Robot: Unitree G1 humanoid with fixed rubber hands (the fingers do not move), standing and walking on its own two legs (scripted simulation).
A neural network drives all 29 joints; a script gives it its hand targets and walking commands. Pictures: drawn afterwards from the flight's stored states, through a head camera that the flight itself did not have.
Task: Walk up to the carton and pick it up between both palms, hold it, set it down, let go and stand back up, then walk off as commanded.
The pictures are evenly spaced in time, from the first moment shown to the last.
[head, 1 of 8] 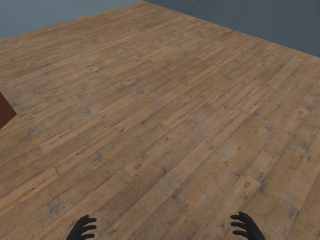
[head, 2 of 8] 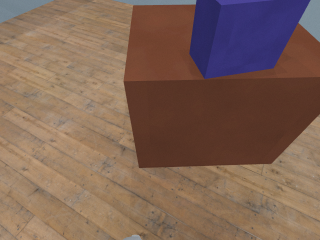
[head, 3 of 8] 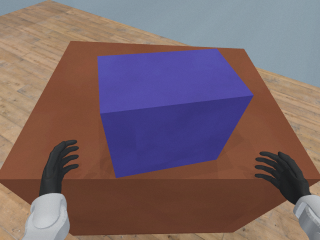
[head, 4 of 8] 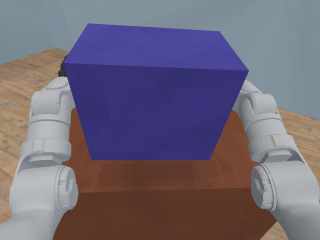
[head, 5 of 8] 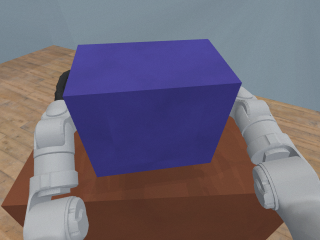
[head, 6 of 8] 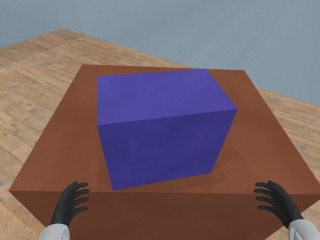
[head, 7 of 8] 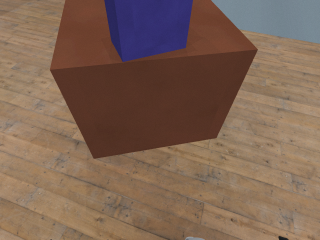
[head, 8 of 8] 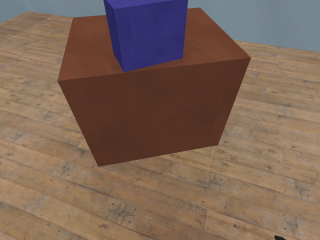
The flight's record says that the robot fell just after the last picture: no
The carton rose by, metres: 0.20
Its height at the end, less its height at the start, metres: +0.00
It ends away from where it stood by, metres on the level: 0.03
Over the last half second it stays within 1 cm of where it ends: yes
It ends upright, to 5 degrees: yes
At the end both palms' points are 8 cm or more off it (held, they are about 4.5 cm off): yes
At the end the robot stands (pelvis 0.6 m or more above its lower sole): yes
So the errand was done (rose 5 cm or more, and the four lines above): yes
